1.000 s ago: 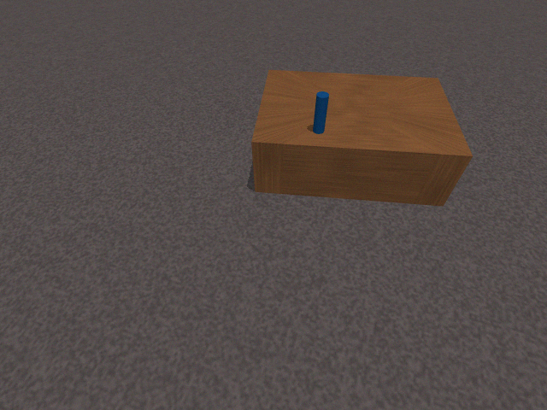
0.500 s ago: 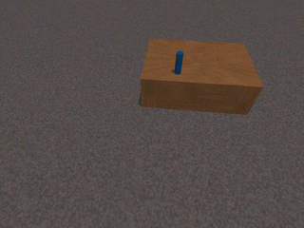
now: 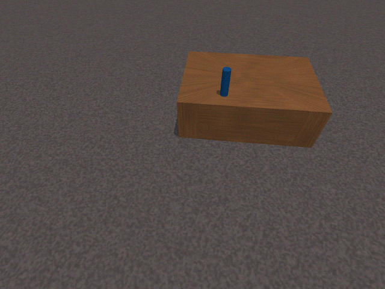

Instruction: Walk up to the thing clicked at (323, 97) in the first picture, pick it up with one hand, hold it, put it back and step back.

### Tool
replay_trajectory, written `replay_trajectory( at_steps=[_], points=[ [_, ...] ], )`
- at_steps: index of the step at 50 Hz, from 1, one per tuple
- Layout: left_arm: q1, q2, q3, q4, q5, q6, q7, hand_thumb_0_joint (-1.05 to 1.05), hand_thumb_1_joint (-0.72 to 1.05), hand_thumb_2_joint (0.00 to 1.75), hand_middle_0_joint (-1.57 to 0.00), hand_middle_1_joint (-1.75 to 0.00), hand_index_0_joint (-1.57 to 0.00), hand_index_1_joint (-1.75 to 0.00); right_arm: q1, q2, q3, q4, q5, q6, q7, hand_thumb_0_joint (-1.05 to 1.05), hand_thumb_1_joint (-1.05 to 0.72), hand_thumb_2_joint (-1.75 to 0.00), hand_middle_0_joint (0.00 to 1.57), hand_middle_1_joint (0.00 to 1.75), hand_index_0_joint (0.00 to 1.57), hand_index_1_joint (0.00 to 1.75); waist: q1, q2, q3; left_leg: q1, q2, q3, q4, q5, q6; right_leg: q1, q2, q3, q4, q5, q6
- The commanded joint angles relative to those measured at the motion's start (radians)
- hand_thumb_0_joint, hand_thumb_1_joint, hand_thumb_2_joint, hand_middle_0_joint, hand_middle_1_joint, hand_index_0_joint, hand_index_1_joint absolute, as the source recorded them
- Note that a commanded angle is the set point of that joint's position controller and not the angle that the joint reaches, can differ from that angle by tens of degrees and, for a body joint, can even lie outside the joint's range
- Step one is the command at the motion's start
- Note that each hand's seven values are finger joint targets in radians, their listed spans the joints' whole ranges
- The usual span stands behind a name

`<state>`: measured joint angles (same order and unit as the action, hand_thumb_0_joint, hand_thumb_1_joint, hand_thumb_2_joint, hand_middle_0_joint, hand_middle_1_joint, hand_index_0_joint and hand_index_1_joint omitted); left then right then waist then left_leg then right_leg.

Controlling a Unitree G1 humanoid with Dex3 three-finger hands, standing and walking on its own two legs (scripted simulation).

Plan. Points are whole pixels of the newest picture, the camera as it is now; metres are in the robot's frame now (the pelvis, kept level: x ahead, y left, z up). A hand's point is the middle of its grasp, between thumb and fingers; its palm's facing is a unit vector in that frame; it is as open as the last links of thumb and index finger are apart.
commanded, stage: stand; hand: left
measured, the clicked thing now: (225, 82) +1.30 -0.15 -0.36
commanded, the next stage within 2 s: walk up in 0.12 s
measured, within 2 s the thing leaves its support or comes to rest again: neither
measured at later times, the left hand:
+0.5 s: hand (115, 280) +0.17 +0.21 -0.15, palm faces -0.07 -0.90 -0.43, open 7.4 cm
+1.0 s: hand (152, 209) +0.36 +0.15 -0.17, palm faces -0.16 -0.93 -0.32, open 7.4 cm
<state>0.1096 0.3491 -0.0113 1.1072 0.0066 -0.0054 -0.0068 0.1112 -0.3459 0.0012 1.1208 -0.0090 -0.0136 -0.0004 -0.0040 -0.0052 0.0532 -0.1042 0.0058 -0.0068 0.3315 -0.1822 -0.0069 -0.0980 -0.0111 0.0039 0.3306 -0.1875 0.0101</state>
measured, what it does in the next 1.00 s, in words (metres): walks ahead: right foot, then left foot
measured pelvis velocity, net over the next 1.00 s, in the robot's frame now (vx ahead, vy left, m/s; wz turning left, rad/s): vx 0.29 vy -0.12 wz -0.11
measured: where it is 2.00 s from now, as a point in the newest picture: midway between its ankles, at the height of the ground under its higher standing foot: (242, 201)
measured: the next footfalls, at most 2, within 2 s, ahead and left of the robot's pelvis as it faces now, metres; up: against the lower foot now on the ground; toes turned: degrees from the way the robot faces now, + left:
right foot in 0.44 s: +0.18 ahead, -0.23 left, +0.00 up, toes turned -7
left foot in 0.86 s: +0.38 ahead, +0.00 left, +0.00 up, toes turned -1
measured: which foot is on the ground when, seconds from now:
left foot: down 0.00-0.46, up 0.48-0.84, down 0.86-1.00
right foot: down 0.00-0.16, up 0.18-0.42, down 0.44-0.90, up 0.92-1.00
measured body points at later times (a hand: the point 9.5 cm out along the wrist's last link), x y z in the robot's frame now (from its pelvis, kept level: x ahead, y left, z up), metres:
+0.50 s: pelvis +0.08 -0.09 -0.04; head +0.08 -0.11 +0.41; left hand +0.17 +0.25 -0.12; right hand +0.09 -0.45 -0.16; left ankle +0.00 +0.10 -0.73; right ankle +0.14 -0.22 -0.75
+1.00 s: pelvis +0.29 -0.12 -0.02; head +0.30 -0.09 +0.43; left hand +0.36 +0.20 -0.15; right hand +0.34 -0.45 -0.10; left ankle +0.34 +0.00 -0.75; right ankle +0.21 -0.24 -0.68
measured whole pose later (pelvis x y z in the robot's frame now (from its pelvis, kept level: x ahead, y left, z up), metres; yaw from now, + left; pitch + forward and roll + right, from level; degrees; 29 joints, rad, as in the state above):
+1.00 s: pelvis +0.29 -0.12 -0.02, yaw -7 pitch -3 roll +0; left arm 0.33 0.43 0.04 0.90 0.01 -0.03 -0.05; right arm 0.25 -0.38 -0.07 0.85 -0.02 -0.10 0.04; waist 0.00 -0.06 0.07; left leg -0.29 0.06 0.08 0.59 -0.26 0.02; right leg -0.35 0.01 0.04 1.09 -0.45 -0.05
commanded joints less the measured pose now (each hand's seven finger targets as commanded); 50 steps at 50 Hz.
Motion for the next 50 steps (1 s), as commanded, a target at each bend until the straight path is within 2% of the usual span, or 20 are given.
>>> replay_trajectory(
  at_steps=[1, 5, 6, 7, 8, 10, 17, 21, 22, 23, 24, 25, 26, 30, 38, 42, 43, 45, 46, 50],
  points=[
    [-0.034, 0.207, 0.045, -0.056, 0.003, -0.027, 0.015, 0.00, 0.90, 0.90, -0.20, -0.30, -0.20, -0.30, -0.042, -0.213, -0.043, -0.061, 0.001, -0.017, -0.008, 0.00, -0.90, -0.90, 0.20, 0.30, 0.20, 0.30, 0.005, 0.008, -0.071, 0.009, 0.123, -0.090, -0.045, 0.140, 0.032, -0.001, -0.118, 0.084, -0.052, 0.122, -0.035],
    [-0.034, 0.211, 0.046, -0.056, 0.002, -0.026, 0.015, 0.00, 0.90, 0.90, -0.20, -0.30, -0.20, -0.30, -0.037, -0.214, -0.041, -0.059, 0.002, -0.017, -0.008, 0.00, -0.90, -0.90, 0.20, 0.30, 0.20, 0.30, 0.005, 0.016, -0.061, -0.001, 0.121, -0.093, -0.056, 0.114, 0.029, -0.002, -0.117, 0.085, -0.055, 0.105, -0.035],
    [0.005, 0.307, 0.123, -0.129, 0.031, -0.026, -0.022, 0.00, 0.90, 0.90, -0.20, -0.30, -0.20, -0.30, 0.069, -0.324, -0.112, -0.108, -0.025, -0.043, 0.004, 0.00, -0.90, -0.90, 0.20, 0.30, 0.20, 0.30, -0.021, -0.018, -0.170, 0.104, 0.114, -0.121, 0.003, -0.381, 0.108, -0.092, -0.045, 0.076, 0.068, -0.339, -0.066],
    [-0.056, 0.287, 0.124, -0.136, 0.043, -0.018, -0.038, 0.00, 0.90, 0.90, -0.20, -0.30, -0.20, -0.30, 0.136, -0.360, -0.136, -0.079, -0.031, -0.049, 0.008, 0.00, -0.90, -0.90, 0.20, 0.30, 0.20, 0.30, -0.064, 0.056, -0.087, 0.147, 0.185, -0.222, -0.065, -0.588, 0.148, -0.312, -0.021, 0.039, 0.184, -0.441, -0.062],
    [-0.109, 0.261, 0.124, -0.164, 0.046, -0.007, -0.051, 0.00, 0.90, 0.90, -0.20, -0.30, -0.20, -0.30, 0.158, -0.393, -0.159, -0.078, -0.035, -0.052, 0.006, 0.00, -0.90, -0.90, 0.20, 0.30, 0.20, 0.30, -0.089, 0.173, -0.005, 0.164, 0.315, -0.374, -0.183, -0.685, 0.202, -0.491, 0.001, -0.016, 0.420, -0.335, -0.038],
    [-0.109, 0.267, 0.129, -0.202, 0.047, -0.011, -0.060, 0.00, 0.90, 0.90, -0.20, -0.30, -0.20, -0.30, 0.137, -0.402, -0.168, -0.123, -0.033, -0.070, 0.004, 0.00, -0.90, -0.90, 0.20, 0.30, 0.20, 0.30, -0.072, 0.093, 0.076, 0.111, 0.428, -0.474, -0.218, -0.590, 0.258, -0.617, -0.060, 0.140, 0.558, -0.281, -0.044],
    [0.036, 0.244, 0.141, -0.213, 0.027, -0.010, -0.110, 0.00, 0.90, 0.90, -0.20, -0.30, -0.20, -0.30, -0.016, -0.358, -0.164, -0.227, -0.044, -0.083, 0.019, 0.00, -0.90, -0.90, 0.20, 0.30, 0.20, 0.30, 0.038, 0.224, 0.038, -0.120, 0.268, -0.107, -0.172, -0.397, 0.181, -0.280, -0.100, 0.023, 0.384, -0.158, -0.016],
    [0.235, 0.275, 0.170, -0.137, 0.033, -0.026, -0.092, 0.00, 0.90, 0.90, -0.20, -0.30, -0.20, -0.30, -0.024, -0.309, -0.150, -0.241, -0.048, -0.063, 0.022, 0.00, -0.90, -0.90, 0.20, 0.30, 0.20, 0.30, 0.120, 0.049, -0.018, -0.317, 0.153, 0.036, 0.154, -0.456, 0.133, 0.081, -0.012, -0.094, 0.253, -0.039, -0.012],
    [0.346, 0.323, 0.191, -0.109, 0.040, -0.035, -0.076, 0.00, 0.90, 0.90, -0.20, -0.30, -0.20, -0.30, 0.016, -0.258, -0.132, -0.240, -0.050, -0.057, 0.021, 0.00, -0.90, -0.90, 0.20, 0.30, 0.20, 0.30, 0.166, -0.141, -0.065, -0.430, 0.105, 0.074, 0.420, -0.449, 0.116, 0.227, 0.009, -0.056, 0.241, -0.122, -0.023],
    [0.431, 0.395, 0.214, -0.110, 0.049, -0.041, -0.057, 0.00, 0.90, 0.90, -0.20, -0.30, -0.20, -0.30, 0.056, -0.175, -0.099, -0.256, -0.041, -0.056, 0.025, 0.00, -0.90, -0.90, 0.20, 0.30, 0.20, 0.30, 0.202, -0.404, -0.056, -0.576, -0.001, 0.114, 0.730, -0.497, 0.087, 0.243, -0.118, 0.192, 0.055, -0.436, -0.064],
    [0.329, 0.435, 0.206, -0.175, 0.048, -0.051, -0.050, 0.00, 0.90, 0.90, -0.20, -0.30, -0.20, -0.30, 0.073, -0.198, -0.102, -0.275, -0.014, -0.050, 0.026, 0.00, -0.90, -0.90, 0.20, 0.30, 0.20, 0.30, 0.144, -0.364, -0.017, -0.613, -0.051, 0.002, 0.869, -0.419, 0.046, 0.082, -0.326, 0.634, -0.212, -0.769, -0.154],
    [0.212, 0.467, 0.202, -0.221, 0.031, -0.052, -0.054, 0.00, 0.90, 0.90, -0.20, -0.30, -0.20, -0.30, 0.073, -0.298, -0.131, -0.268, -0.019, -0.049, 0.024, 0.00, -0.90, -0.90, 0.20, 0.30, 0.20, 0.30, 0.092, -0.256, 0.057, -0.549, 0.027, -0.053, 0.868, -0.359, 0.040, -0.066, -0.398, 0.765, -0.272, -0.842, -0.237],
    [0.161, 0.455, 0.195, -0.242, 0.021, -0.054, -0.053, 0.00, 0.90, 0.90, -0.20, -0.30, -0.20, -0.30, 0.052, -0.332, -0.138, -0.258, -0.016, -0.056, 0.027, 0.00, -0.90, -0.90, 0.20, 0.30, 0.20, 0.30, 0.072, -0.181, 0.119, -0.546, 0.079, -0.068, 0.860, -0.314, 0.042, -0.141, -0.389, 0.727, -0.262, -0.757, -0.272],
    [0.131, 0.347, 0.164, -0.250, 0.009, -0.071, -0.043, 0.00, 0.90, 0.90, -0.20, -0.30, -0.20, -0.30, 0.184, -0.300, -0.131, -0.200, 0.003, -0.054, 0.044, 0.00, -0.90, -0.90, 0.20, 0.30, 0.20, 0.30, 0.010, -0.133, 0.065, -0.411, 0.112, -0.050, 0.734, -0.146, 0.046, -0.157, -0.242, 0.349, -0.151, -0.416, -0.199],
    [0.208, 0.328, 0.153, -0.294, 0.010, -0.088, -0.045, 0.00, 0.90, 0.90, -0.20, -0.30, -0.20, -0.30, 0.025, -0.249, -0.127, -0.308, -0.016, -0.071, 0.066, 0.00, -0.90, -0.90, 0.20, 0.30, 0.20, 0.30, 0.069, -0.064, 0.044, -0.382, 0.089, 0.033, 0.319, -0.065, 0.009, -0.051, -0.202, 0.167, -0.071, -0.110, -0.218],
    [0.190, 0.310, 0.132, -0.321, 0.011, -0.078, -0.045, 0.00, 0.90, 0.90, -0.20, -0.30, -0.20, -0.30, 0.171, -0.254, -0.146, -0.277, -0.014, -0.091, 0.048, 0.00, -0.90, -0.90, 0.20, 0.30, 0.20, 0.30, -0.025, 0.012, -0.059, 0.005, 0.018, 0.100, 0.176, 0.045, 0.033, -0.185, -0.164, 0.057, 0.194, 0.150, -0.165],
    [0.213, 0.268, 0.120, -0.326, 0.009, -0.076, -0.044, 0.00, 0.90, 0.90, -0.20, -0.30, -0.20, -0.30, 0.290, -0.299, -0.166, -0.247, -0.019, -0.097, 0.035, 0.00, -0.90, -0.90, 0.20, 0.30, 0.20, 0.30, -0.080, 0.130, -0.136, 0.181, 0.033, 0.058, 0.138, -0.042, 0.070, -0.258, -0.085, -0.017, 0.440, 0.175, -0.138],
    [0.278, 0.214, 0.108, -0.333, 0.000, -0.070, -0.034, 0.00, 0.90, 0.90, -0.20, -0.30, -0.20, -0.30, 0.374, -0.423, -0.197, -0.281, -0.028, -0.105, 0.018, 0.00, -0.90, -0.90, 0.20, 0.30, 0.20, 0.30, -0.093, 0.271, -0.189, 0.364, 0.428, -0.656, -0.070, -0.402, 0.222, -0.639, 0.094, 0.010, 0.805, -0.351, -0.065],
    [0.250, 0.316, 0.128, -0.319, 0.011, -0.061, -0.021, 0.00, 0.90, 0.90, -0.20, -0.30, -0.20, -0.30, 0.313, -0.429, -0.201, -0.291, 0.001, -0.099, 0.022, 0.00, -0.90, -0.90, 0.20, 0.30, 0.20, 0.30, -0.084, 0.180, -0.152, 0.292, 0.478, -0.685, -0.063, -0.423, 0.303, -0.629, 0.005, 0.115, 0.862, -0.361, -0.073],
    [0.230, 0.275, 0.124, -0.283, -0.005, -0.067, -0.039, 0.00, 0.90, 0.90, -0.20, -0.30, -0.20, -0.30, 0.215, -0.320, -0.145, -0.325, 0.012, -0.106, 0.020, 0.00, -0.90, -0.90, 0.20, 0.30, 0.20, 0.30, -0.012, 0.092, 0.028, -0.016, 0.298, -0.199, -0.041, 0.054, 0.213, -0.508, -0.076, 0.113, 0.759, -0.187, -0.051]
  ],
)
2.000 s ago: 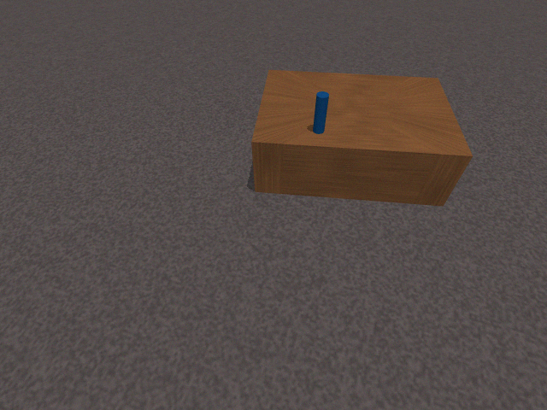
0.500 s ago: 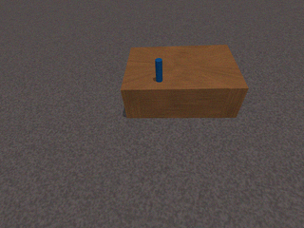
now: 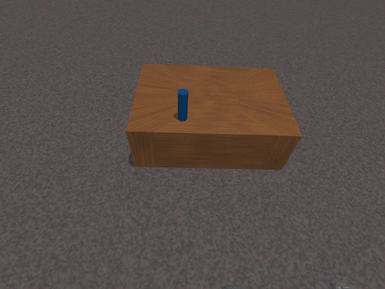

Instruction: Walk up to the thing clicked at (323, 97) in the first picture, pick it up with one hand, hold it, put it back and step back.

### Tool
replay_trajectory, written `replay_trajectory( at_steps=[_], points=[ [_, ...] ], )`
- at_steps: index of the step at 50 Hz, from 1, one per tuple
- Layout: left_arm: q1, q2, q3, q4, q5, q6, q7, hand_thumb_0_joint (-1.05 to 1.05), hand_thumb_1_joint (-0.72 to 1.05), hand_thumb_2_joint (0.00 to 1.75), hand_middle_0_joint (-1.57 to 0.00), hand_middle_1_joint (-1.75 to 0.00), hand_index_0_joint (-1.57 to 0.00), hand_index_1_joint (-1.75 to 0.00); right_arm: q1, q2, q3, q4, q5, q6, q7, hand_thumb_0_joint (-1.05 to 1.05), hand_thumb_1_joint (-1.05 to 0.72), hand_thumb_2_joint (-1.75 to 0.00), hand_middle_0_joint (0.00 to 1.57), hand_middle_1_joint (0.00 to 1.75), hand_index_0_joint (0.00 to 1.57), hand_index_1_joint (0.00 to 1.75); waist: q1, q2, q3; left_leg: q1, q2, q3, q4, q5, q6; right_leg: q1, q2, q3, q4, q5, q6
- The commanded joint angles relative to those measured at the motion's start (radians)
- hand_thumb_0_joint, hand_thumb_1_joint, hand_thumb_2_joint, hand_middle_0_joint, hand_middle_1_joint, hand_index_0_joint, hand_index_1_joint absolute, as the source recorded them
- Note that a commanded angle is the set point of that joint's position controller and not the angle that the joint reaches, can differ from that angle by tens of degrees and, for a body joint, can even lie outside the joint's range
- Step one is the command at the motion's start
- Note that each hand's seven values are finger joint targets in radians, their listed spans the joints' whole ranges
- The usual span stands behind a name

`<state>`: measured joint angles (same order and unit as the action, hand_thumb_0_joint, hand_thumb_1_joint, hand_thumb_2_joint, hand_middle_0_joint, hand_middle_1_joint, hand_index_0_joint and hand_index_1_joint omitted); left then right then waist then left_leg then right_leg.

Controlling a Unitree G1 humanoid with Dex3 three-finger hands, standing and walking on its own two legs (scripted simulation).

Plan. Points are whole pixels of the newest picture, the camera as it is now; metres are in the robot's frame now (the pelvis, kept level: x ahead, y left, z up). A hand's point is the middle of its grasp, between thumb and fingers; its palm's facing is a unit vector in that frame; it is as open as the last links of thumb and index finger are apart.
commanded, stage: walk up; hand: left
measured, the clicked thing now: (182, 105) +1.01 +0.08 -0.34
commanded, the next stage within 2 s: none
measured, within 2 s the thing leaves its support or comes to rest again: neither
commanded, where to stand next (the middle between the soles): +0.60 -0.08 m, yaw +2 degrees
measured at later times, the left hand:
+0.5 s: hand (126, 225) +0.27 +0.19 -0.11, palm faces -0.02 -0.92 -0.38, open 7.4 cm
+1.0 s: hand (132, 175) +0.44 +0.21 -0.14, palm faces -0.03 -0.95 -0.32, open 7.4 cm
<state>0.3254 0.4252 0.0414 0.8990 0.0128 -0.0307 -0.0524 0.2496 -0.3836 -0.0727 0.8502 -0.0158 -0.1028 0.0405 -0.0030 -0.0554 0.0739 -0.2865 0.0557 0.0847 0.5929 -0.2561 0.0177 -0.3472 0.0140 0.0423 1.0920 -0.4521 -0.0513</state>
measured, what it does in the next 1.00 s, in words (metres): walks ahead: right foot, then left foot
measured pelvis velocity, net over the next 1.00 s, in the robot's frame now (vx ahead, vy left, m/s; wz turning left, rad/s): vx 0.38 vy -0.07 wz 0.01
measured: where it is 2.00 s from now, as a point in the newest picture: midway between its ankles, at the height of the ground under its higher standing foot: (211, 222)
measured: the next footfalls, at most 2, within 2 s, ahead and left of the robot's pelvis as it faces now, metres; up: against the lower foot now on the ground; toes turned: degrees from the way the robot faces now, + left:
right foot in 0.26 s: +0.27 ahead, -0.18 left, +0.00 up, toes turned -5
left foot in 0.72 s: +0.44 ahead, +0.05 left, +0.00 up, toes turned +6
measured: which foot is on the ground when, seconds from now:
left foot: down 0.00-0.30, up 0.32-0.70, down 0.72-1.00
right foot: up 0.00-0.24, down 0.26-0.76, up 0.78-1.00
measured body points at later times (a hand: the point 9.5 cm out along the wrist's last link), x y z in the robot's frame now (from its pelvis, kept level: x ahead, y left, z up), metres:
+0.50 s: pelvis +0.21 -0.08 +0.01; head +0.22 -0.11 +0.46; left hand +0.27 +0.23 -0.08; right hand +0.27 -0.40 -0.12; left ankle +0.24 +0.08 -0.66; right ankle +0.23 -0.18 -0.73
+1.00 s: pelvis +0.38 -0.07 +0.01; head +0.39 -0.04 +0.46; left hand +0.44 +0.26 -0.12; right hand +0.45 -0.38 -0.08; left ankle +0.40 +0.05 -0.73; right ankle +0.46 -0.23 -0.67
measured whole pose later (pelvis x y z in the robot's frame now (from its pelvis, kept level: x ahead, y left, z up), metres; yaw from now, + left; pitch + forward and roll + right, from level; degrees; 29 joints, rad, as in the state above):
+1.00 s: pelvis +0.38 -0.07 +0.01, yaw +1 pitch -4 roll +0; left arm 0.31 0.44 0.05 0.86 0.00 -0.03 -0.07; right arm 0.32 -0.38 -0.03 0.83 -0.01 -0.09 0.04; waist 0.00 -0.07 0.08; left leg -0.17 0.02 0.09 0.48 -0.24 0.03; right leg -0.49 -0.10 0.03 0.93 -0.28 -0.01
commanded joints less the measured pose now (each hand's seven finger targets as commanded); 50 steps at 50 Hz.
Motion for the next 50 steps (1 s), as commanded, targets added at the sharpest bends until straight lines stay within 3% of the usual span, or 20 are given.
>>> replay_trajectory(
  at_steps=[1, 5, 8, 11, 13, 14, 15, 16, 18, 21, 25, 31, 35, 36, 37, 38, 39, 42, 44, 50],
  points=[
    [0.024, 0.187, 0.069, -0.074, -0.012, -0.038, -0.001, 0.00, 0.90, 0.90, -0.20, -0.30, -0.20, -0.30, 0.073, -0.285, -0.067, -0.054, 0.020, -0.021, -0.019, 0.00, -0.90, -0.90, 0.20, 0.30, 0.20, 0.30, -0.003, 0.169, 0.016, 0.116, 0.226, -0.235, -0.301, 0.183, 0.182, -0.216, -0.100, 0.041, -0.048, 0.106, 0.025],
    [-0.060, 0.160, 0.067, -0.111, -0.003, -0.033, -0.031, 0.00, 0.90, 0.90, -0.20, -0.30, -0.20, -0.30, 0.048, -0.312, -0.070, -0.084, 0.009, -0.025, -0.013, 0.00, -0.90, -0.90, 0.20, 0.30, 0.20, 0.30, -0.010, 0.236, 0.039, 0.073, 0.223, -0.145, -0.325, 0.127, 0.219, -0.170, -0.135, -0.037, -0.291, 0.173, 0.055],
    [-0.123, 0.166, 0.080, -0.117, 0.005, -0.034, -0.042, 0.00, 0.90, 0.90, -0.20, -0.30, -0.20, -0.30, 0.051, -0.325, -0.071, -0.084, 0.010, -0.024, -0.010, 0.00, -0.90, -0.90, 0.20, 0.30, 0.20, 0.30, -0.015, 0.228, 0.015, 0.012, 0.202, -0.128, -0.307, 0.047, 0.177, -0.045, -0.110, -0.070, -0.414, 0.281, 0.035],
    [-0.057, 0.178, 0.093, -0.086, 0.007, -0.035, -0.040, 0.00, 0.90, 0.90, -0.20, -0.30, -0.20, -0.30, 0.014, -0.324, -0.067, -0.096, 0.014, -0.011, -0.013, 0.00, -0.90, -0.90, 0.20, 0.30, 0.20, 0.30, 0.042, 0.174, -0.045, -0.053, 0.200, -0.111, -0.196, 0.012, 0.149, 0.152, -0.072, -0.123, -0.461, 0.328, 0.022],
    [0.092, 0.244, 0.126, -0.043, 0.009, -0.047, -0.023, 0.00, 0.90, 0.90, -0.20, -0.30, -0.20, -0.30, 0.062, -0.247, -0.041, -0.094, 0.009, -0.005, -0.018, 0.00, -0.90, -0.90, 0.20, 0.30, 0.20, 0.30, 0.119, -0.044, -0.143, -0.127, 0.111, -0.033, 0.174, 0.130, 0.092, 0.396, -0.045, -0.080, -0.514, 0.216, -0.003],
    [0.167, 0.321, 0.153, -0.038, 0.016, -0.055, -0.008, 0.00, 0.90, 0.90, -0.20, -0.30, -0.20, -0.30, 0.136, -0.165, -0.013, -0.097, 0.012, -0.005, -0.017, 0.00, -0.90, -0.90, 0.20, 0.30, 0.20, 0.30, 0.141, -0.298, -0.166, -0.271, -0.003, 0.022, 0.465, -0.042, 0.046, 0.472, -0.209, 0.198, -0.680, -0.059, -0.043],
    [0.118, 0.352, 0.143, -0.079, 0.007, -0.063, 0.001, 0.00, 0.90, 0.90, -0.20, -0.30, -0.20, -0.30, 0.153, -0.175, -0.006, -0.093, 0.017, 0.006, -0.022, 0.00, -0.90, -0.90, 0.20, 0.30, 0.20, 0.30, 0.105, -0.284, -0.114, -0.398, -0.081, -0.043, 0.585, -0.244, 0.017, 0.429, -0.392, 0.547, -0.847, -0.143, -0.116],
    [0.059, 0.356, 0.137, -0.093, -0.008, -0.056, 0.001, 0.00, 0.90, 0.90, -0.20, -0.30, -0.20, -0.30, 0.131, -0.275, -0.037, -0.076, 0.009, 0.016, -0.032, 0.00, -0.90, -0.90, 0.20, 0.30, 0.20, 0.30, 0.096, -0.203, -0.091, -0.399, -0.022, -0.092, 0.658, -0.249, 0.015, 0.375, -0.437, 0.622, -0.872, -0.172, -0.185],
    [-0.018, 0.301, 0.117, -0.105, -0.022, -0.054, 0.012, 0.00, 0.90, 0.90, -0.20, -0.30, -0.20, -0.30, 0.099, -0.282, -0.043, -0.033, 0.021, 0.025, -0.030, 0.00, -0.90, -0.90, 0.20, 0.30, 0.20, 0.30, 0.052, -0.078, 0.021, -0.328, 0.041, -0.181, 0.620, -0.128, 0.019, 0.166, -0.355, 0.420, -0.878, -0.042, -0.130],
    [-0.070, 0.243, 0.098, -0.115, -0.017, -0.065, 0.014, 0.00, 0.90, 0.90, -0.20, -0.30, -0.20, -0.30, 0.177, -0.244, -0.033, 0.004, 0.024, 0.035, -0.011, 0.00, -0.90, -0.90, 0.20, 0.30, 0.20, 0.30, -0.004, -0.116, 0.007, -0.233, 0.045, -0.125, 0.510, -0.037, 0.017, 0.104, -0.239, 0.153, -0.841, 0.177, -0.106],
    [-0.028, 0.232, 0.096, -0.132, -0.008, -0.078, 0.014, 0.00, 0.90, 0.90, -0.20, -0.30, -0.20, -0.30, 0.100, -0.219, -0.034, -0.025, 0.005, 0.036, 0.008, 0.00, -0.90, -0.90, 0.20, 0.30, 0.20, 0.30, 0.024, -0.087, 0.002, -0.269, 0.048, -0.099, 0.324, -0.005, -0.018, 0.150, -0.247, 0.079, -0.838, 0.236, -0.170],
    [0.031, 0.240, 0.094, -0.143, -0.003, -0.068, 0.011, 0.00, 0.90, 0.90, -0.20, -0.30, -0.20, -0.30, -0.029, -0.192, -0.034, -0.073, -0.003, 0.013, 0.015, 0.00, -0.90, -0.90, 0.20, 0.30, 0.20, 0.30, 0.069, -0.054, -0.022, -0.167, 0.024, -0.040, 0.037, 0.065, -0.013, 0.199, -0.271, 0.046, -0.749, 0.403, -0.163],
    [-0.012, 0.236, 0.080, -0.157, -0.003, -0.055, 0.013, 0.00, 0.90, 0.90, -0.20, -0.30, -0.20, -0.30, 0.075, -0.211, -0.055, -0.034, -0.001, 0.003, 0.008, 0.00, -0.90, -0.90, 0.20, 0.30, 0.20, 0.30, -0.022, 0.031, -0.068, 0.148, -0.034, 0.008, -0.067, 0.100, 0.023, 0.047, -0.235, -0.012, -0.585, 0.364, -0.117],
    [0.014, 0.195, 0.065, -0.163, -0.002, -0.054, 0.014, 0.00, 0.90, 0.90, -0.20, -0.30, -0.20, -0.30, 0.179, -0.254, -0.069, -0.008, -0.006, -0.003, -0.002, 0.00, -0.90, -0.90, 0.20, 0.30, 0.20, 0.30, -0.067, 0.142, -0.139, 0.307, -0.020, -0.044, -0.123, 0.028, 0.056, 0.001, -0.172, -0.062, -0.367, 0.403, -0.087],
    [0.064, 0.122, 0.043, -0.169, -0.014, -0.052, 0.015, 0.00, 0.90, 0.90, -0.20, -0.30, -0.20, -0.30, 0.250, -0.332, -0.093, -0.011, -0.024, -0.008, -0.014, 0.00, -0.90, -0.90, 0.20, 0.30, 0.20, 0.30, -0.089, 0.339, -0.205, 0.447, 0.177, -0.343, -0.201, -0.135, 0.122, -0.167, -0.078, -0.122, -0.108, 0.250, -0.028],
    [0.095, 0.130, 0.047, -0.151, -0.015, -0.043, 0.019, 0.00, 0.90, 0.90, -0.20, -0.30, -0.20, -0.30, 0.230, -0.368, -0.096, -0.045, -0.016, -0.009, -0.024, 0.00, -0.90, -0.90, 0.20, 0.30, 0.20, 0.30, -0.068, 0.307, -0.174, 0.482, 0.367, -0.711, -0.311, -0.242, 0.208, -0.359, 0.023, -0.087, 0.010, -0.063, 0.001],
    [0.073, 0.232, 0.069, -0.131, -0.002, -0.030, 0.032, 0.00, 0.90, 0.90, -0.20, -0.30, -0.20, -0.30, 0.198, -0.380, -0.103, -0.051, 0.015, -0.003, -0.020, 0.00, -0.90, -0.90, 0.20, 0.30, 0.20, 0.30, -0.075, 0.220, -0.146, 0.417, 0.417, -0.754, -0.312, -0.259, 0.281, -0.349, -0.054, -0.001, 0.079, -0.098, -0.009],
    [0.038, 0.210, 0.066, -0.102, -0.008, -0.032, 0.024, 0.00, 0.90, 0.90, -0.20, -0.30, -0.20, -0.30, 0.122, -0.286, -0.061, -0.070, 0.019, -0.005, -0.027, 0.00, -0.90, -0.90, 0.20, 0.30, 0.20, 0.30, -0.032, 0.123, -0.009, 0.206, 0.271, -0.405, -0.316, 0.088, 0.189, -0.274, -0.092, 0.074, 0.043, 0.055, 0.000],
    [0.073, 0.186, 0.064, -0.081, -0.014, -0.022, 0.013, 0.00, 0.90, 0.90, -0.20, -0.30, -0.20, -0.30, 0.102, -0.276, -0.051, -0.068, 0.024, -0.014, -0.026, 0.00, -0.90, -0.90, 0.20, 0.30, 0.20, 0.30, -0.004, 0.163, 0.006, 0.100, 0.210, -0.252, -0.315, 0.185, 0.160, -0.194, -0.105, 0.027, -0.013, 0.116, 0.016],
    [-0.005, 0.175, 0.074, -0.095, -0.001, -0.016, -0.020, 0.00, 0.90, 0.90, -0.20, -0.30, -0.20, -0.30, 0.065, -0.303, -0.059, -0.097, 0.010, -0.010, -0.013, 0.00, -0.90, -0.90, 0.20, 0.30, 0.20, 0.30, -0.012, 0.240, 0.057, 0.015, 0.180, -0.180, -0.397, -0.150, 0.201, -0.161, -0.134, -0.053, -0.262, 0.222, 0.063]
  ],
)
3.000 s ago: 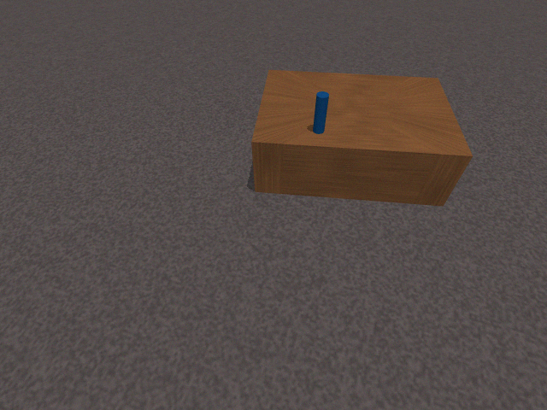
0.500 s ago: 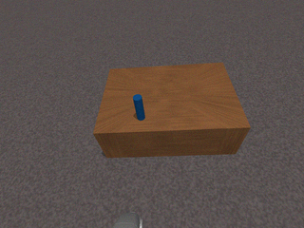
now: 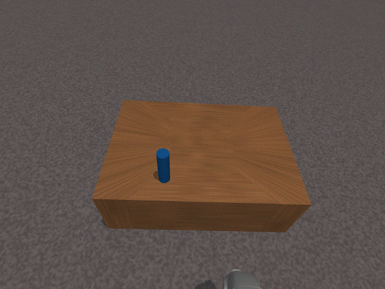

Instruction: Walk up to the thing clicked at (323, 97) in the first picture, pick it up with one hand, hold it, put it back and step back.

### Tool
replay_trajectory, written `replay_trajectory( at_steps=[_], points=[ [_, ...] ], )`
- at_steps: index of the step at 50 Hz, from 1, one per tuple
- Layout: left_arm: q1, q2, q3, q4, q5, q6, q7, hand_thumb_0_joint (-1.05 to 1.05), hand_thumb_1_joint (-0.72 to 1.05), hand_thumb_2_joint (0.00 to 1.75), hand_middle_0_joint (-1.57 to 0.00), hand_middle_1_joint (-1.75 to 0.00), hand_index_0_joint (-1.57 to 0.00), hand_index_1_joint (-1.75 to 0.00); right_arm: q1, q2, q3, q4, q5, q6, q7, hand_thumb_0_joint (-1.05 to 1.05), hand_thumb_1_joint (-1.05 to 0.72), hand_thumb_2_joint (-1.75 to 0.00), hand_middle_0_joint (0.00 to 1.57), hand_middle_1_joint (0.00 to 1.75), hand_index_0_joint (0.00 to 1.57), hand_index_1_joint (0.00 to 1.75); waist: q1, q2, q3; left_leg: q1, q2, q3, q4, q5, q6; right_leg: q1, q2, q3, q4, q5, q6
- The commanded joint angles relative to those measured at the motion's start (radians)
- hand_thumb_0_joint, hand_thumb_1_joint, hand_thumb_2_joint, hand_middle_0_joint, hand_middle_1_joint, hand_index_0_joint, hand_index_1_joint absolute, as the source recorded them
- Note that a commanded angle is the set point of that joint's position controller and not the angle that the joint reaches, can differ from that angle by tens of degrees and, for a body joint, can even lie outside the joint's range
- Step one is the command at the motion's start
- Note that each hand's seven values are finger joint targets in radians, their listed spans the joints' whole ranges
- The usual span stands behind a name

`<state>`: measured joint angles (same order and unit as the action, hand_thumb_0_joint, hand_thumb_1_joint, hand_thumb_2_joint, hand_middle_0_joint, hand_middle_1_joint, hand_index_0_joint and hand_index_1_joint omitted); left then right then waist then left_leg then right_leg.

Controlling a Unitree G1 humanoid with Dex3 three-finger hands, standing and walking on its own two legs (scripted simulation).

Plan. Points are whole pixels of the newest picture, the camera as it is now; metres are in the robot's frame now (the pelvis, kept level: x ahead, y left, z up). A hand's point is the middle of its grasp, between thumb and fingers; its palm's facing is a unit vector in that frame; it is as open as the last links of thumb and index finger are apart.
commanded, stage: walk up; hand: left
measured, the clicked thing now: (163, 166) +0.63 +0.14 -0.35
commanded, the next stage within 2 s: none
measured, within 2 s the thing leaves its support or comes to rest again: neither
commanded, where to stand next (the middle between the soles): +0.21 -0.02 m, yaw +1 degrees
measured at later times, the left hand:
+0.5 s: hand (106, 268) +0.18 +0.21 -0.12, palm faces +0.00 -0.90 -0.43, open 7.4 cm
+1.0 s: hand (92, 281) +0.16 +0.25 -0.16, palm faces +0.01 -0.91 -0.40, open 7.4 cm
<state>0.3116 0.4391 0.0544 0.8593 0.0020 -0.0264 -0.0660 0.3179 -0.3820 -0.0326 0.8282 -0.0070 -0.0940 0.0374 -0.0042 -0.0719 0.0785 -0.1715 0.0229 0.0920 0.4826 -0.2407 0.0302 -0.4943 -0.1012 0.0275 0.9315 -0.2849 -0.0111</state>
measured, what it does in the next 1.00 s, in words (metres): walks ahead: right foot, then left foot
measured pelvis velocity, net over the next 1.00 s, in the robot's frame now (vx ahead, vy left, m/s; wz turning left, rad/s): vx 0.14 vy -0.03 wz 0.04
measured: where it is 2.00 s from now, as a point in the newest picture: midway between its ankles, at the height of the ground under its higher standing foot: outside the picture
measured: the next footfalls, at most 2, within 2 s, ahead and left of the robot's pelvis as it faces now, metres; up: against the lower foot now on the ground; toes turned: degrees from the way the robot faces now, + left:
right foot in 0.18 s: +0.17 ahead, -0.17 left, +0.00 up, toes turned +1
left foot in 0.62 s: +0.24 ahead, +0.08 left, +0.00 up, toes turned +3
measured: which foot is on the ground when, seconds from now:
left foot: down 0.00-0.20, up 0.22-0.60, down 0.62-1.00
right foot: up 0.00-0.16, down 0.18-1.00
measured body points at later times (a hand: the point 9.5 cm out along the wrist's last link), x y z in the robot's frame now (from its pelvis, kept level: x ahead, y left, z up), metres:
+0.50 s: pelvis +0.13 -0.06 +0.00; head +0.16 -0.09 +0.45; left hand +0.18 +0.26 -0.09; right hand +0.21 -0.37 -0.14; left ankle +0.21 +0.10 -0.69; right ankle +0.16 -0.16 -0.74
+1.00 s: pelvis +0.14 -0.03 -0.01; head +0.15 -0.03 +0.44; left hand +0.16 +0.29 -0.13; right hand +0.27 -0.32 -0.13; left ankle +0.20 +0.07 -0.73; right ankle +0.13 -0.17 -0.74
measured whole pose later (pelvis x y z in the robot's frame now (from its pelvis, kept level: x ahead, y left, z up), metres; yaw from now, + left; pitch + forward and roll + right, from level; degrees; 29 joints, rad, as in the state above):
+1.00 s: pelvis +0.14 -0.03 -0.01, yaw +2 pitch -3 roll -1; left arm 0.24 0.39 0.01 1.03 0.03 -0.03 0.01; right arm 0.11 -0.37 -0.02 0.96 -0.01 0.02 0.03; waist 0.02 0.03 0.07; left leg -0.35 0.00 0.02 0.61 -0.26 0.03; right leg -0.19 -0.02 -0.01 0.57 -0.33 0.02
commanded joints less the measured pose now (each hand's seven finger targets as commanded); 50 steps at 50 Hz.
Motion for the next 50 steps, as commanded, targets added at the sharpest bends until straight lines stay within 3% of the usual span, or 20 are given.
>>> replay_trajectory(
  at_steps=[1, 5, 8, 9, 10, 11, 12, 15, 17, 24, 30, 31, 33, 34, 38, 43, 45, 46, 47, 50],
  points=[
    [-0.026, 0.161, 0.063, -0.066, 0.012, -0.025, -0.009, 0.00, 0.90, 0.90, -0.20, -0.30, -0.20, -0.30, 0.005, -0.315, -0.103, -0.073, 0.000, -0.017, -0.008, 0.00, -0.90, -0.90, 0.20, 0.30, 0.20, 0.30, -0.024, 0.265, 0.050, -0.101, 0.216, -0.194, -0.280, -0.196, 0.190, 0.008, -0.017, -0.047, -0.164, 0.052, 0.020],
    [-0.051, 0.157, 0.068, -0.052, 0.011, -0.044, -0.006, 0.00, 0.90, 0.90, -0.20, -0.30, -0.20, -0.30, -0.006, -0.308, -0.099, -0.080, 0.000, 0.000, 0.000, 0.00, -0.90, -0.90, 0.20, 0.30, 0.20, 0.30, -0.016, 0.228, 0.031, -0.134, 0.216, -0.184, -0.205, -0.173, 0.176, 0.123, 0.022, -0.079, -0.293, 0.085, 0.003],
    [0.101, 0.180, 0.082, 0.003, 0.016, -0.069, 0.020, 0.00, 0.90, 0.90, -0.20, -0.30, -0.20, -0.30, -0.018, -0.246, -0.074, -0.094, 0.000, 0.016, -0.005, 0.00, -0.90, -0.90, 0.20, 0.30, 0.20, 0.30, 0.074, 0.073, -0.081, -0.178, 0.165, -0.123, 0.104, 0.010, 0.119, 0.412, 0.064, -0.079, -0.426, 0.086, -0.014],
    [0.157, 0.232, 0.098, 0.014, 0.024, -0.080, 0.033, 0.00, 0.90, 0.90, -0.20, -0.30, -0.20, -0.30, 0.035, -0.175, -0.051, -0.095, 0.005, 0.015, -0.005, 0.00, -0.90, -0.90, 0.20, 0.30, 0.20, 0.30, 0.095, -0.123, -0.130, -0.254, 0.074, -0.037, 0.352, -0.026, 0.078, 0.511, -0.029, 0.069, -0.535, -0.033, -0.042],
    [0.154, 0.299, 0.108, -0.010, 0.024, -0.087, 0.045, 0.00, 0.90, 0.90, -0.20, -0.30, -0.20, -0.30, 0.077, -0.115, -0.028, -0.103, 0.005, 0.020, -0.007, 0.00, -0.90, -0.90, 0.20, 0.30, 0.20, 0.30, 0.075, -0.275, -0.110, -0.434, -0.044, -0.037, 0.554, -0.274, 0.015, 0.547, -0.252, 0.451, -0.647, -0.121, -0.102],
    [0.113, 0.317, 0.106, -0.025, 0.010, -0.080, 0.045, 0.00, 0.90, 0.90, -0.20, -0.30, -0.20, -0.30, 0.075, -0.218, -0.056, -0.075, 0.002, 0.034, -0.020, 0.00, -0.90, -0.90, 0.20, 0.30, 0.20, 0.30, 0.078, -0.143, -0.083, -0.468, -0.032, -0.113, 0.619, -0.281, 0.007, 0.505, -0.325, 0.565, -0.688, -0.178, -0.187],
    [0.082, 0.317, 0.103, -0.036, 0.002, -0.074, 0.045, 0.00, 0.90, 0.90, -0.20, -0.30, -0.20, -0.30, 0.058, -0.259, -0.068, -0.059, -0.002, 0.037, -0.027, 0.00, -0.90, -0.90, 0.20, 0.30, 0.20, 0.30, 0.067, -0.133, -0.059, -0.471, 0.012, -0.135, 0.643, -0.278, 0.011, 0.458, -0.333, 0.565, -0.670, -0.147, -0.237],
    [0.033, 0.232, 0.073, -0.045, -0.013, -0.079, 0.059, 0.00, 0.90, 0.90, -0.20, -0.30, -0.20, -0.30, 0.072, -0.236, -0.068, -0.007, 0.016, 0.046, -0.019, 0.00, -0.90, -0.90, 0.20, 0.30, 0.20, 0.30, 0.025, -0.071, -0.034, -0.401, 0.029, -0.203, 0.588, -0.140, 0.008, 0.394, -0.180, 0.230, -0.629, 0.183, -0.107],
    [0.022, 0.222, 0.064, -0.046, -0.010, -0.082, 0.065, 0.00, 0.90, 0.90, -0.20, -0.30, -0.20, -0.30, 0.088, -0.213, -0.064, 0.007, 0.012, 0.060, -0.013, 0.00, -0.90, -0.90, 0.20, 0.30, 0.20, 0.30, 0.017, -0.104, -0.039, -0.344, 0.011, -0.173, 0.562, -0.081, 0.000, 0.346, -0.140, 0.119, -0.606, 0.379, -0.100],
    [-0.033, 0.178, 0.045, -0.059, 0.010, -0.069, 0.087, 0.00, 0.90, 0.90, -0.20, -0.30, -0.20, -0.30, -0.023, -0.151, -0.050, 0.019, 0.002, 0.082, -0.022, 0.00, -0.90, -0.90, 0.20, 0.30, 0.20, 0.30, 0.024, -0.087, -0.048, -0.228, 0.002, -0.140, 0.297, 0.010, -0.028, 0.294, -0.141, -0.037, -0.519, 0.688, -0.149],
    [-0.110, 0.210, 0.037, -0.062, -0.006, -0.032, 0.092, 0.00, 0.90, 0.90, -0.20, -0.30, -0.20, -0.30, -0.042, -0.194, -0.069, 0.045, -0.011, 0.078, -0.029, 0.00, -0.90, -0.90, 0.20, 0.30, 0.20, 0.30, -0.006, -0.029, -0.091, -0.025, 0.005, -0.091, 0.080, 0.092, 0.014, 0.179, -0.188, 0.030, -0.349, 0.440, -0.145],
    [-0.103, 0.191, 0.029, -0.055, -0.008, -0.027, 0.093, 0.00, 0.90, 0.90, -0.20, -0.30, -0.20, -0.30, -0.037, -0.213, -0.075, 0.049, -0.016, 0.073, -0.033, 0.00, -0.90, -0.90, 0.20, 0.30, 0.20, 0.30, -0.013, 0.027, -0.102, 0.001, 0.024, -0.137, 0.004, 0.151, 0.035, 0.173, -0.147, 0.012, -0.297, 0.330, -0.108],
    [-0.046, 0.116, 0.010, -0.044, -0.025, -0.009, 0.094, 0.00, 0.90, 0.90, -0.20, -0.30, -0.20, -0.30, -0.117, -0.306, -0.088, 0.013, -0.021, 0.066, -0.034, 0.00, -0.90, -0.90, 0.20, 0.30, 0.20, 0.30, 0.029, 0.303, -0.130, 0.027, 0.276, -0.510, -0.113, 0.293, 0.170, 0.066, 0.092, -0.086, -0.081, -0.258, -0.020],
    [-0.052, 0.152, 0.018, -0.005, -0.021, 0.002, 0.105, 0.00, 0.90, 0.90, -0.20, -0.30, -0.20, -0.30, -0.126, -0.315, -0.091, 0.026, -0.012, 0.069, -0.032, 0.00, -0.90, -0.90, 0.20, 0.30, 0.20, 0.30, 0.008, 0.319, -0.144, -0.037, 0.318, -0.550, -0.128, 0.137, 0.247, 0.132, 0.057, -0.026, -0.027, -0.347, -0.020],
    [-0.040, 0.159, 0.020, 0.047, -0.009, 0.004, 0.093, 0.00, 0.90, 0.90, -0.20, -0.30, -0.20, -0.30, -0.215, -0.247, -0.067, 0.008, -0.020, 0.082, -0.034, 0.00, -0.90, -0.90, 0.20, 0.30, 0.20, 0.30, 0.022, 0.289, -0.117, -0.099, 0.176, -0.349, -0.118, -0.016, 0.156, 0.148, 0.052, -0.029, -0.111, -0.230, -0.017],
    [-0.014, 0.120, 0.013, 0.114, 0.011, -0.022, 0.100, 0.00, 0.90, 0.90, -0.20, -0.30, -0.20, -0.30, -0.230, -0.232, -0.061, 0.025, -0.013, 0.105, -0.023, 0.00, -0.90, -0.90, 0.20, 0.30, 0.20, 0.30, 0.026, 0.209, -0.146, -0.083, 0.163, -0.315, -0.046, -0.098, 0.129, 0.294, 0.105, -0.089, -0.484, -0.045, 0.004],
    [-0.029, 0.160, 0.019, 0.116, 0.030, -0.044, 0.110, 0.00, 0.90, 0.90, -0.20, -0.30, -0.20, -0.30, -0.263, -0.166, -0.035, 0.023, 0.004, 0.105, -0.021, 0.00, -0.90, -0.90, 0.20, 0.30, 0.20, 0.30, 0.047, 0.094, -0.137, -0.187, 0.120, -0.249, 0.059, -0.021, 0.053, 0.379, -0.006, 0.094, -0.590, -0.030, -0.034],
    [-0.097, 0.224, 0.029, 0.101, 0.037, -0.049, 0.108, 0.00, 0.90, 0.90, -0.20, -0.30, -0.20, -0.30, -0.278, -0.155, -0.032, 0.030, 0.003, 0.103, -0.017, 0.00, -0.90, -0.90, 0.20, 0.30, 0.20, 0.30, 0.026, -0.008, -0.064, -0.228, 0.028, -0.187, 0.084, -0.093, 0.007, 0.272, -0.119, 0.278, -0.633, -0.142, -0.094],
    [-0.189, 0.247, 0.028, 0.084, 0.038, -0.045, 0.102, 0.00, 0.90, 0.90, -0.20, -0.30, -0.20, -0.30, -0.264, -0.176, -0.041, 0.059, -0.002, 0.103, -0.020, 0.00, -0.90, -0.90, 0.20, 0.30, 0.20, 0.30, -0.010, -0.027, -0.026, -0.140, 0.018, -0.144, 0.132, -0.177, -0.003, 0.151, -0.183, 0.297, -0.629, -0.231, -0.140],
    [-0.225, 0.151, -0.005, 0.084, 0.015, -0.047, 0.090, 0.00, 0.90, 0.90, -0.20, -0.30, -0.20, -0.30, -0.236, -0.212, -0.049, 0.110, -0.003, 0.084, -0.014, 0.00, -0.90, -0.90, 0.20, 0.30, 0.20, 0.30, -0.036, 0.075, -0.024, 0.023, 0.091, -0.257, -0.057, -0.047, 0.031, 0.086, -0.026, 0.074, -0.550, -0.132, -0.046]
  ],
)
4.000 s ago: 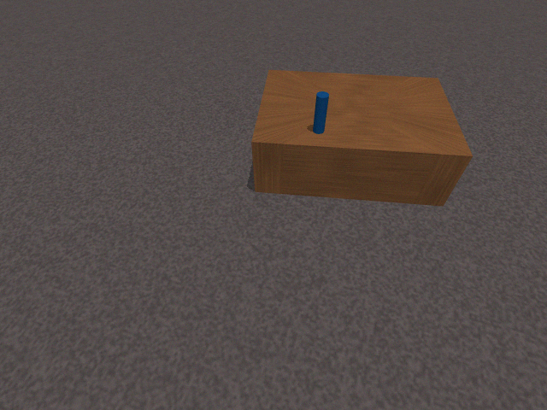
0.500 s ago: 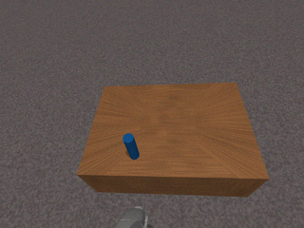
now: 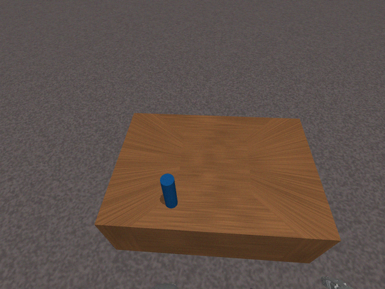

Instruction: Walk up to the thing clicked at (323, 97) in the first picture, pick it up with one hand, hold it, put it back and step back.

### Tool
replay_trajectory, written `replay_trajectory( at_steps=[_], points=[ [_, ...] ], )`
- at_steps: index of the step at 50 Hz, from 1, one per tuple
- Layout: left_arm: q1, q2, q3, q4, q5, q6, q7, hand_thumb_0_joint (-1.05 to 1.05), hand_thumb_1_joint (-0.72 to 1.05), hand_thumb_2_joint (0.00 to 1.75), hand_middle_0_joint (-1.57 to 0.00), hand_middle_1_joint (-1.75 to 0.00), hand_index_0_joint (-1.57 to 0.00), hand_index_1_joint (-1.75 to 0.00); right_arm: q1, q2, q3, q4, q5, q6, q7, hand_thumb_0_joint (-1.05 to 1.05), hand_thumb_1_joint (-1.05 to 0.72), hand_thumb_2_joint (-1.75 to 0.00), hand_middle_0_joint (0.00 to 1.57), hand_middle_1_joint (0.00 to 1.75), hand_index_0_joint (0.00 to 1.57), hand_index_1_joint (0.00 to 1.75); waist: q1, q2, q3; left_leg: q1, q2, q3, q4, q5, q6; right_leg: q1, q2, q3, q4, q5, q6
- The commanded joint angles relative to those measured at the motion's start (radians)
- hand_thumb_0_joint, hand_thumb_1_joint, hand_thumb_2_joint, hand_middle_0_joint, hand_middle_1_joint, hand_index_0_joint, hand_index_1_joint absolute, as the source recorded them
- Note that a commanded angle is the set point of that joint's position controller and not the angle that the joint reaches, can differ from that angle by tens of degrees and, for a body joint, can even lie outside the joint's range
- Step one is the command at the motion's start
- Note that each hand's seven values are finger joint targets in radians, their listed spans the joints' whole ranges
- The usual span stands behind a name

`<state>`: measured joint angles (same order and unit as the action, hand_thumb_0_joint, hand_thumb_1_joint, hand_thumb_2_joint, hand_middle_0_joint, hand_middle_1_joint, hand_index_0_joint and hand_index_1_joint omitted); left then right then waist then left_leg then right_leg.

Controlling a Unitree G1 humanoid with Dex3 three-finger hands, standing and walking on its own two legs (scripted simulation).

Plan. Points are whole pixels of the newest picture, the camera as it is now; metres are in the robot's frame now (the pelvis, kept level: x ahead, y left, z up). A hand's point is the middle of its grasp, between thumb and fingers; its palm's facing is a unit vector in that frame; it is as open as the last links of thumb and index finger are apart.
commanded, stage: walk up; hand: left
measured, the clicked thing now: (169, 192) +0.50 +0.14 -0.34
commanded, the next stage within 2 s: stand in 1.46 s
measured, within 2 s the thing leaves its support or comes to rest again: neither
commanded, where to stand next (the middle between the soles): +0.08 +0.01 m, yaw -1 degrees
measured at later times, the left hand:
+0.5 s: hand out of the picture +0.11 +0.26 -0.14, palm faces -0.05 -0.93 -0.36, open 7.4 cm
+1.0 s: hand out of the picture +0.12 +0.26 -0.14, palm faces -0.07 -0.93 -0.37, open 7.4 cm
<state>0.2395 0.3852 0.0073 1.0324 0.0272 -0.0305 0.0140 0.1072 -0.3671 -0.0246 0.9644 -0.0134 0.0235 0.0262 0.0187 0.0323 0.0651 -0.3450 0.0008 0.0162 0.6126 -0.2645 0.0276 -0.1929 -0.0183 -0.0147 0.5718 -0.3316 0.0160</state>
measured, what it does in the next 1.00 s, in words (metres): stands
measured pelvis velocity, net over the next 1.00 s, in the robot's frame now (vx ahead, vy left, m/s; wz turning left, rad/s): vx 0.04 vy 0.00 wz -0.02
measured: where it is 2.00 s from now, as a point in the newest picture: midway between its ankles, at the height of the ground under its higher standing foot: outside the picture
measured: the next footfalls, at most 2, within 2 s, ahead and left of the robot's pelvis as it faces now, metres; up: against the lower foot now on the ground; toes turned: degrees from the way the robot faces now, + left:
none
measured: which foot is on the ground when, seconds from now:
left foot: down 0.00-1.00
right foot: down 0.00-1.00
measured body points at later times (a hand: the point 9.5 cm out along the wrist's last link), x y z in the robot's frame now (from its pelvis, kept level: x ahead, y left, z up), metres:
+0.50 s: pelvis +0.03 +0.00 +0.01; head +0.03 +0.00 +0.46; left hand +0.11 +0.30 -0.11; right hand +0.11 -0.31 -0.11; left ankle +0.07 +0.10 -0.73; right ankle -0.01 -0.14 -0.73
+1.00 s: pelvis +0.04 +0.00 +0.02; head +0.04 +0.00 +0.47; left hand +0.13 +0.31 -0.11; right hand +0.11 -0.30 -0.12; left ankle +0.07 +0.10 -0.73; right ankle -0.01 -0.14 -0.73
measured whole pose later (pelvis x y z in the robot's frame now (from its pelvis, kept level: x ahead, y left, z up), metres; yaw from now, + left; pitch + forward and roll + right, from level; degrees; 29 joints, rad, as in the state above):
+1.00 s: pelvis +0.04 +0.00 +0.02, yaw -1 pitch -3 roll +0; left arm 0.10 0.37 -0.01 1.13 0.02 -0.02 0.01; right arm 0.07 -0.35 -0.03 1.14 -0.01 0.01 0.02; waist -0.01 0.01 0.06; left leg -0.18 -0.01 0.05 0.37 -0.15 0.03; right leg -0.04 -0.03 0.01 0.34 -0.26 0.03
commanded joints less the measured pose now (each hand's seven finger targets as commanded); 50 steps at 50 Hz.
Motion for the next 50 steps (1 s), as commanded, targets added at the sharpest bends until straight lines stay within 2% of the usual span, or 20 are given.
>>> replay_trajectory(
  at_steps=[1, 2, 3, 5, 6, 7, 10, 13, 17, 25, 30, 32, 37, 42, 45, 48, 50],
  points=[
    [-0.115, 0.194, 0.039, -0.067, -0.015, -0.045, 0.008, 0.00, 0.90, 0.90, -0.20, -0.30, -0.20, -0.30, -0.057, -0.223, -0.054, -0.027, 0.002, -0.038, 0.000, 0.00, -0.90, -0.90, 0.20, 0.30, 0.20, 0.30, -0.032, -0.023, -0.036, 0.188, 0.140, -0.209, -0.203, 0.027, 0.057, -0.158, -0.072, 0.076, -0.169, -0.009, -0.054],
    [-0.076, 0.196, 0.037, -0.050, -0.017, -0.046, 0.007, 0.00, 0.90, 0.90, -0.20, -0.30, -0.20, -0.30, -0.083, -0.219, -0.050, -0.033, 0.000, -0.039, 0.001, 0.00, -0.90, -0.90, 0.20, 0.30, 0.20, 0.30, -0.012, -0.036, -0.052, 0.173, 0.145, -0.210, -0.212, 0.005, 0.062, -0.117, -0.063, 0.075, -0.177, 0.011, -0.050],
    [-0.067, 0.207, 0.039, -0.041, -0.015, -0.043, 0.004, 0.00, 0.90, 0.90, -0.20, -0.30, -0.20, -0.30, -0.087, -0.220, -0.047, -0.034, -0.001, -0.040, 0.001, 0.00, -0.90, -0.90, 0.20, 0.30, 0.20, 0.30, -0.010, -0.054, -0.061, 0.152, 0.134, -0.196, -0.222, -0.067, 0.059, -0.091, -0.070, 0.089, -0.200, -0.015, -0.053],
    [-0.089, 0.218, 0.041, -0.033, -0.014, -0.039, 0.002, 0.00, 0.90, 0.90, -0.20, -0.30, -0.20, -0.30, -0.082, -0.222, -0.042, -0.009, 0.002, -0.037, 0.002, 0.00, -0.90, -0.90, 0.20, 0.30, 0.20, 0.30, -0.015, -0.053, -0.007, 0.093, 0.114, -0.185, -0.250, -0.125, 0.035, -0.079, -0.087, 0.112, -0.217, -0.070, -0.060],
    [-0.103, 0.217, 0.039, -0.033, -0.012, -0.036, 0.002, 0.00, 0.90, 0.90, -0.20, -0.30, -0.20, -0.30, -0.070, -0.226, -0.046, 0.002, 0.000, -0.037, 0.001, 0.00, -0.90, -0.90, 0.20, 0.30, 0.20, 0.30, -0.025, -0.042, -0.008, 0.097, 0.117, -0.188, -0.272, -0.138, 0.028, -0.063, -0.085, 0.101, -0.204, -0.058, -0.063],
    [-0.098, 0.213, 0.037, -0.028, -0.015, -0.034, 0.002, 0.00, 0.90, 0.90, -0.20, -0.30, -0.20, -0.30, -0.072, -0.226, -0.046, 0.013, -0.002, -0.038, -0.001, 0.00, -0.90, -0.90, 0.20, 0.30, 0.20, 0.30, -0.020, -0.020, -0.017, 0.109, 0.123, -0.199, -0.293, -0.138, 0.027, -0.059, -0.077, 0.089, -0.190, -0.030, -0.062],
    [-0.062, 0.198, 0.031, -0.006, -0.019, -0.035, 0.004, 0.00, 0.90, 0.90, -0.20, -0.30, -0.20, -0.30, -0.084, -0.221, -0.041, 0.026, 0.000, -0.043, -0.001, 0.00, -0.90, -0.90, 0.20, 0.30, 0.20, 0.30, -0.002, 0.011, -0.077, 0.143, 0.144, -0.207, -0.304, -0.027, 0.039, 0.009, -0.069, 0.068, -0.205, 0.051, -0.053],
    [-0.084, 0.209, 0.032, 0.003, -0.018, -0.032, 0.006, 0.00, 0.90, 0.90, -0.20, -0.30, -0.20, -0.30, -0.080, -0.212, -0.041, 0.041, 0.001, -0.044, -0.004, 0.00, -0.90, -0.90, 0.20, 0.30, 0.20, 0.30, -0.009, 0.014, -0.093, 0.160, 0.130, -0.176, -0.299, 0.023, 0.027, 0.032, -0.082, 0.075, -0.216, 0.097, -0.050],
    [-0.108, 0.210, 0.030, 0.016, -0.017, -0.031, 0.010, 0.00, 0.90, 0.90, -0.20, -0.30, -0.20, -0.30, -0.078, -0.202, -0.041, 0.061, 0.006, -0.043, -0.008, 0.00, -0.90, -0.90, 0.20, 0.30, 0.20, 0.30, -0.014, 0.007, -0.106, 0.195, 0.126, -0.151, -0.279, 0.157, 0.023, 0.049, -0.095, 0.077, -0.233, 0.168, -0.045],
    [-0.152, 0.207, 0.030, 0.031, -0.014, -0.026, 0.012, 0.00, 0.90, 0.90, -0.20, -0.30, -0.20, -0.30, -0.091, -0.202, -0.045, 0.087, 0.003, -0.039, -0.010, 0.00, -0.90, -0.90, 0.20, 0.30, 0.20, 0.30, -0.023, -0.007, -0.093, 0.220, 0.119, -0.123, -0.278, 0.181, 0.017, 0.047, -0.106, 0.080, -0.261, 0.205, -0.045],
    [-0.162, 0.207, 0.030, 0.041, -0.015, -0.026, 0.014, 0.00, 0.90, 0.90, -0.20, -0.30, -0.20, -0.30, -0.101, -0.196, -0.044, 0.096, 0.004, -0.037, -0.012, 0.00, -0.90, -0.90, 0.20, 0.30, 0.20, 0.30, -0.018, -0.022, -0.104, 0.255, 0.118, -0.100, -0.252, 0.306, 0.016, 0.058, -0.113, 0.083, -0.274, 0.275, -0.038],
    [-0.173, 0.211, 0.031, 0.040, -0.012, -0.023, 0.015, 0.00, 0.90, 0.90, -0.20, -0.30, -0.20, -0.30, -0.097, -0.201, -0.048, 0.096, 0.003, -0.034, -0.013, 0.00, -0.90, -0.90, 0.20, 0.30, 0.20, 0.30, -0.026, -0.038, -0.099, 0.253, 0.112, -0.090, -0.250, 0.275, 0.017, 0.061, -0.115, 0.085, -0.284, 0.272, -0.038],
    [-0.179, 0.207, 0.032, 0.045, -0.013, -0.021, 0.016, 0.00, 0.90, 0.90, -0.20, -0.30, -0.20, -0.30, -0.103, -0.197, -0.048, 0.102, 0.003, -0.031, -0.012, 0.00, -0.90, -0.90, 0.20, 0.30, 0.20, 0.30, -0.023, -0.040, -0.101, 0.274, 0.115, -0.088, -0.252, 0.293, 0.017, 0.059, -0.111, 0.083, -0.289, 0.274, -0.034],
    [-0.191, 0.203, 0.032, 0.041, -0.013, -0.016, 0.014, 0.00, 0.90, 0.90, -0.20, -0.30, -0.20, -0.30, -0.100, -0.202, -0.049, 0.105, 0.001, -0.031, -0.014, 0.00, -0.90, -0.90, 0.20, 0.30, 0.20, 0.30, -0.025, -0.021, -0.105, 0.278, 0.121, -0.096, -0.281, 0.251, 0.012, 0.064, -0.111, 0.082, -0.280, 0.243, -0.038],
    [-0.187, 0.199, 0.031, 0.043, -0.009, -0.013, 0.013, 0.00, 0.90, 0.90, -0.20, -0.30, -0.20, -0.30, -0.103, -0.207, -0.050, 0.106, 0.000, -0.031, -0.015, 0.00, -0.90, -0.90, 0.20, 0.30, 0.20, 0.30, -0.024, -0.015, -0.090, 0.255, 0.125, -0.107, -0.306, 0.193, 0.016, 0.069, -0.100, 0.072, -0.282, 0.214, -0.036],
    [-0.180, 0.200, 0.032, 0.043, -0.007, -0.013, 0.012, 0.00, 0.90, 0.90, -0.20, -0.30, -0.20, -0.30, -0.101, -0.199, -0.049, 0.104, -0.001, -0.032, -0.016, 0.00, -0.90, -0.90, 0.20, 0.30, 0.20, 0.30, -0.024, -0.030, -0.096, 0.258, 0.120, -0.098, -0.297, 0.205, 0.019, 0.069, -0.101, 0.077, -0.286, 0.217, -0.035],
    [-0.176, 0.201, 0.033, 0.046, -0.008, -0.014, 0.013, 0.00, 0.90, 0.90, -0.20, -0.30, -0.20, -0.30, -0.097, -0.198, -0.048, 0.107, 0.001, -0.033, -0.015, 0.00, -0.90, -0.90, 0.20, 0.30, 0.20, 0.30, -0.022, -0.030, -0.103, 0.273, 0.119, -0.094, -0.288, 0.253, 0.016, 0.074, -0.105, 0.078, -0.284, 0.242, -0.034]
  ],
)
